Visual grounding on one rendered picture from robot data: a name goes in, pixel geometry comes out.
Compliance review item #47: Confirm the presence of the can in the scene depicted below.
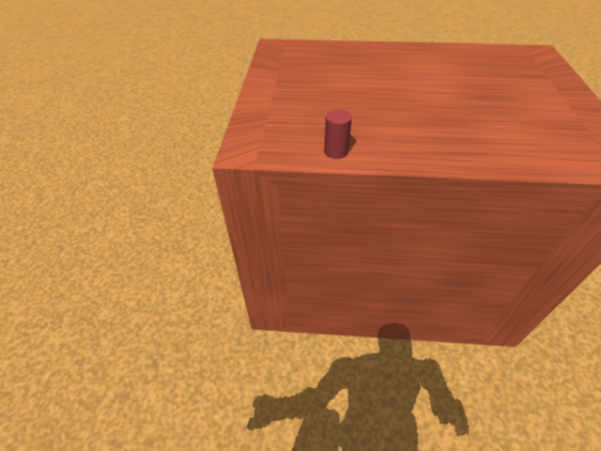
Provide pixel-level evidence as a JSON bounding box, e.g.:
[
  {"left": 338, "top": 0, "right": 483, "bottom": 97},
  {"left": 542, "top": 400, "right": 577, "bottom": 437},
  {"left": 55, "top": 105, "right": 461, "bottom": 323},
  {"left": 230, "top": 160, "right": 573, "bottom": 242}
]
[{"left": 324, "top": 109, "right": 352, "bottom": 159}]

